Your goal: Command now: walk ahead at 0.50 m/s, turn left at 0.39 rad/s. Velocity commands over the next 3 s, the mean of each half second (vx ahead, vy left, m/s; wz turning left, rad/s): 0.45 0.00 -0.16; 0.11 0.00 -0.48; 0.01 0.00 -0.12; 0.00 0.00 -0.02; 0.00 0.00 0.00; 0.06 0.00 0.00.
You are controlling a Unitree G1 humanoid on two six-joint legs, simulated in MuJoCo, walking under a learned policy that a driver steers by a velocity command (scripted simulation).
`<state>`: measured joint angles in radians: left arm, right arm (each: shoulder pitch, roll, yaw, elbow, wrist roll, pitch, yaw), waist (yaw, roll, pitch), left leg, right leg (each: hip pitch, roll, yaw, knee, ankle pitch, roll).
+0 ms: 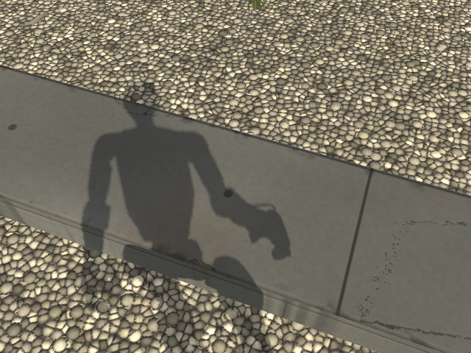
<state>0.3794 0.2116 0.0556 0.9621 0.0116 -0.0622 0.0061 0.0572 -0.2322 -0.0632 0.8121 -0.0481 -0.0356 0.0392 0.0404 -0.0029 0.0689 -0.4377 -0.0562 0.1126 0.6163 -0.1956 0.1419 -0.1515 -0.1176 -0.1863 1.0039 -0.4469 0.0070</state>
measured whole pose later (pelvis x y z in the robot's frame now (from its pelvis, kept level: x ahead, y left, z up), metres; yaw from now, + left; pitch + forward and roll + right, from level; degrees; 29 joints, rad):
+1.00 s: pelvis +0.35 -0.01 +0.02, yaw -25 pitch +3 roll +1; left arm 0.34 0.24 0.07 0.80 0.02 -0.01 0.08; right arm 0.11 -0.18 -0.01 0.62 -0.05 0.07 -0.04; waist 0.04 0.05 0.02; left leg -0.93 -0.02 0.00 1.78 -0.38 -0.05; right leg -0.33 0.14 0.18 0.50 -0.21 -0.09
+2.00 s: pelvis +0.39 +0.22 +0.01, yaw -26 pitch -1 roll +0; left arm 0.29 0.14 -0.01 0.68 0.04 0.02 0.06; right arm 0.30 -0.18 -0.04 0.70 0.00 0.11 -0.03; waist 0.01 0.02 -0.02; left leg -0.24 0.01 -0.01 0.71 -0.45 -0.01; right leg -0.27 0.03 -0.16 0.58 -0.31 -0.10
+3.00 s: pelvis +0.43 +0.26 +0.02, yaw -27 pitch +0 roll +0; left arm 0.41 0.09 0.02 1.11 0.03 0.01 0.02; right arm 0.48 -0.12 -0.02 1.02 -0.02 -0.01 -0.05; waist -0.02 0.01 -0.02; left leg -0.10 -0.07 0.03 0.43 -0.33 0.11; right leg -0.30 -0.03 -0.10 0.72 -0.41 -0.05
